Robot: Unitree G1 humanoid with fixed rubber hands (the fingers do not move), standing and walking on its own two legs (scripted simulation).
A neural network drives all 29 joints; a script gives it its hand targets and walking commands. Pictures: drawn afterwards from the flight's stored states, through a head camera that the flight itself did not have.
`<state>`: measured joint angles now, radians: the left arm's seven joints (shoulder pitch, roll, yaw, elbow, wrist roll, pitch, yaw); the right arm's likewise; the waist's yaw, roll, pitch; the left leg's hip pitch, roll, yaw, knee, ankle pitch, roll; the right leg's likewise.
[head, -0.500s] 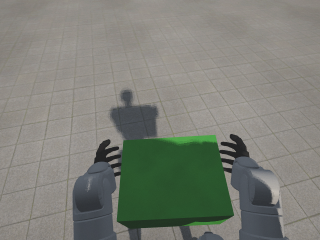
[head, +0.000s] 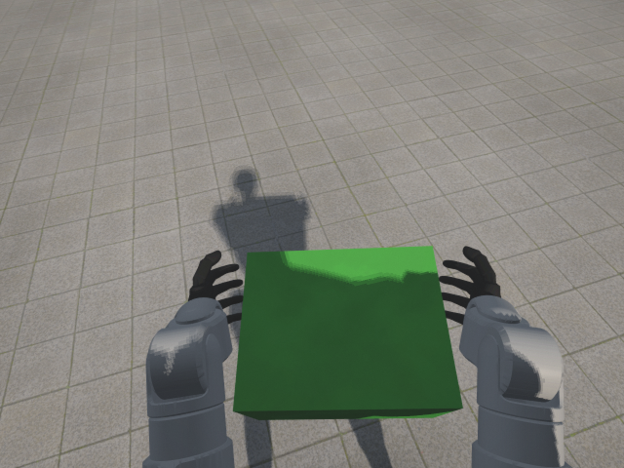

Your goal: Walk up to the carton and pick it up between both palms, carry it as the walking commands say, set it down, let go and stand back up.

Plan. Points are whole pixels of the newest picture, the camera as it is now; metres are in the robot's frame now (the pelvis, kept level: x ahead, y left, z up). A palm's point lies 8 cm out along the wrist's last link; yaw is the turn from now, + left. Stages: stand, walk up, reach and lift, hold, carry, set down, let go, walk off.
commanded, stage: carry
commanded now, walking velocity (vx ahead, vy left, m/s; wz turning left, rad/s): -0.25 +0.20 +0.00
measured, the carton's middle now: (341, 336) +0.30 -0.02 -0.01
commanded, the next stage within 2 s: none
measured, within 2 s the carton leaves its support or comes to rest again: neither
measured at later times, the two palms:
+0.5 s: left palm out of the picture +0.08 +0.27 +0.09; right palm out of the picture +0.08 -0.04 +0.08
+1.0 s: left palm out of the picture -0.13 +0.43 +0.09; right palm out of the picture -0.11 +0.12 +0.07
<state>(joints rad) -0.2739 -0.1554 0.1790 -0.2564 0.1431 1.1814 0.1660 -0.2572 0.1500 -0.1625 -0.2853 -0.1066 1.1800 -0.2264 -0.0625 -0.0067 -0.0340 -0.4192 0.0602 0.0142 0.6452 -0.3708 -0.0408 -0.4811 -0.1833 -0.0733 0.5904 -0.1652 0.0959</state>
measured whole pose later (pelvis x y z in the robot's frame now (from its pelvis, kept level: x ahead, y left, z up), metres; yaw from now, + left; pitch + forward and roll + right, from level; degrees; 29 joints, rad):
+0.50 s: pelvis -0.20 +0.13 +0.01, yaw -1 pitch +3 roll +2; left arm -0.22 -0.14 0.16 -0.26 0.08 1.19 0.23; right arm -0.24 0.15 -0.15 -0.25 -0.13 1.18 -0.19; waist -0.02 0.01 -0.04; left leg -0.60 0.02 -0.02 0.99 -0.37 -0.03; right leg -0.40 -0.12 -0.09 0.56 -0.21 0.02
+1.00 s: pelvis -0.39 +0.27 +0.01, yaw +0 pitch +3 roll +0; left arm -0.21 -0.14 0.16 -0.25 0.05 1.20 0.27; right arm -0.24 0.15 -0.15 -0.21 -0.18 1.17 -0.15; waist 0.03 0.03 -0.03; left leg -0.64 -0.01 0.04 0.94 -0.34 0.02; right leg -0.35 -0.06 -0.13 0.58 -0.28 -0.02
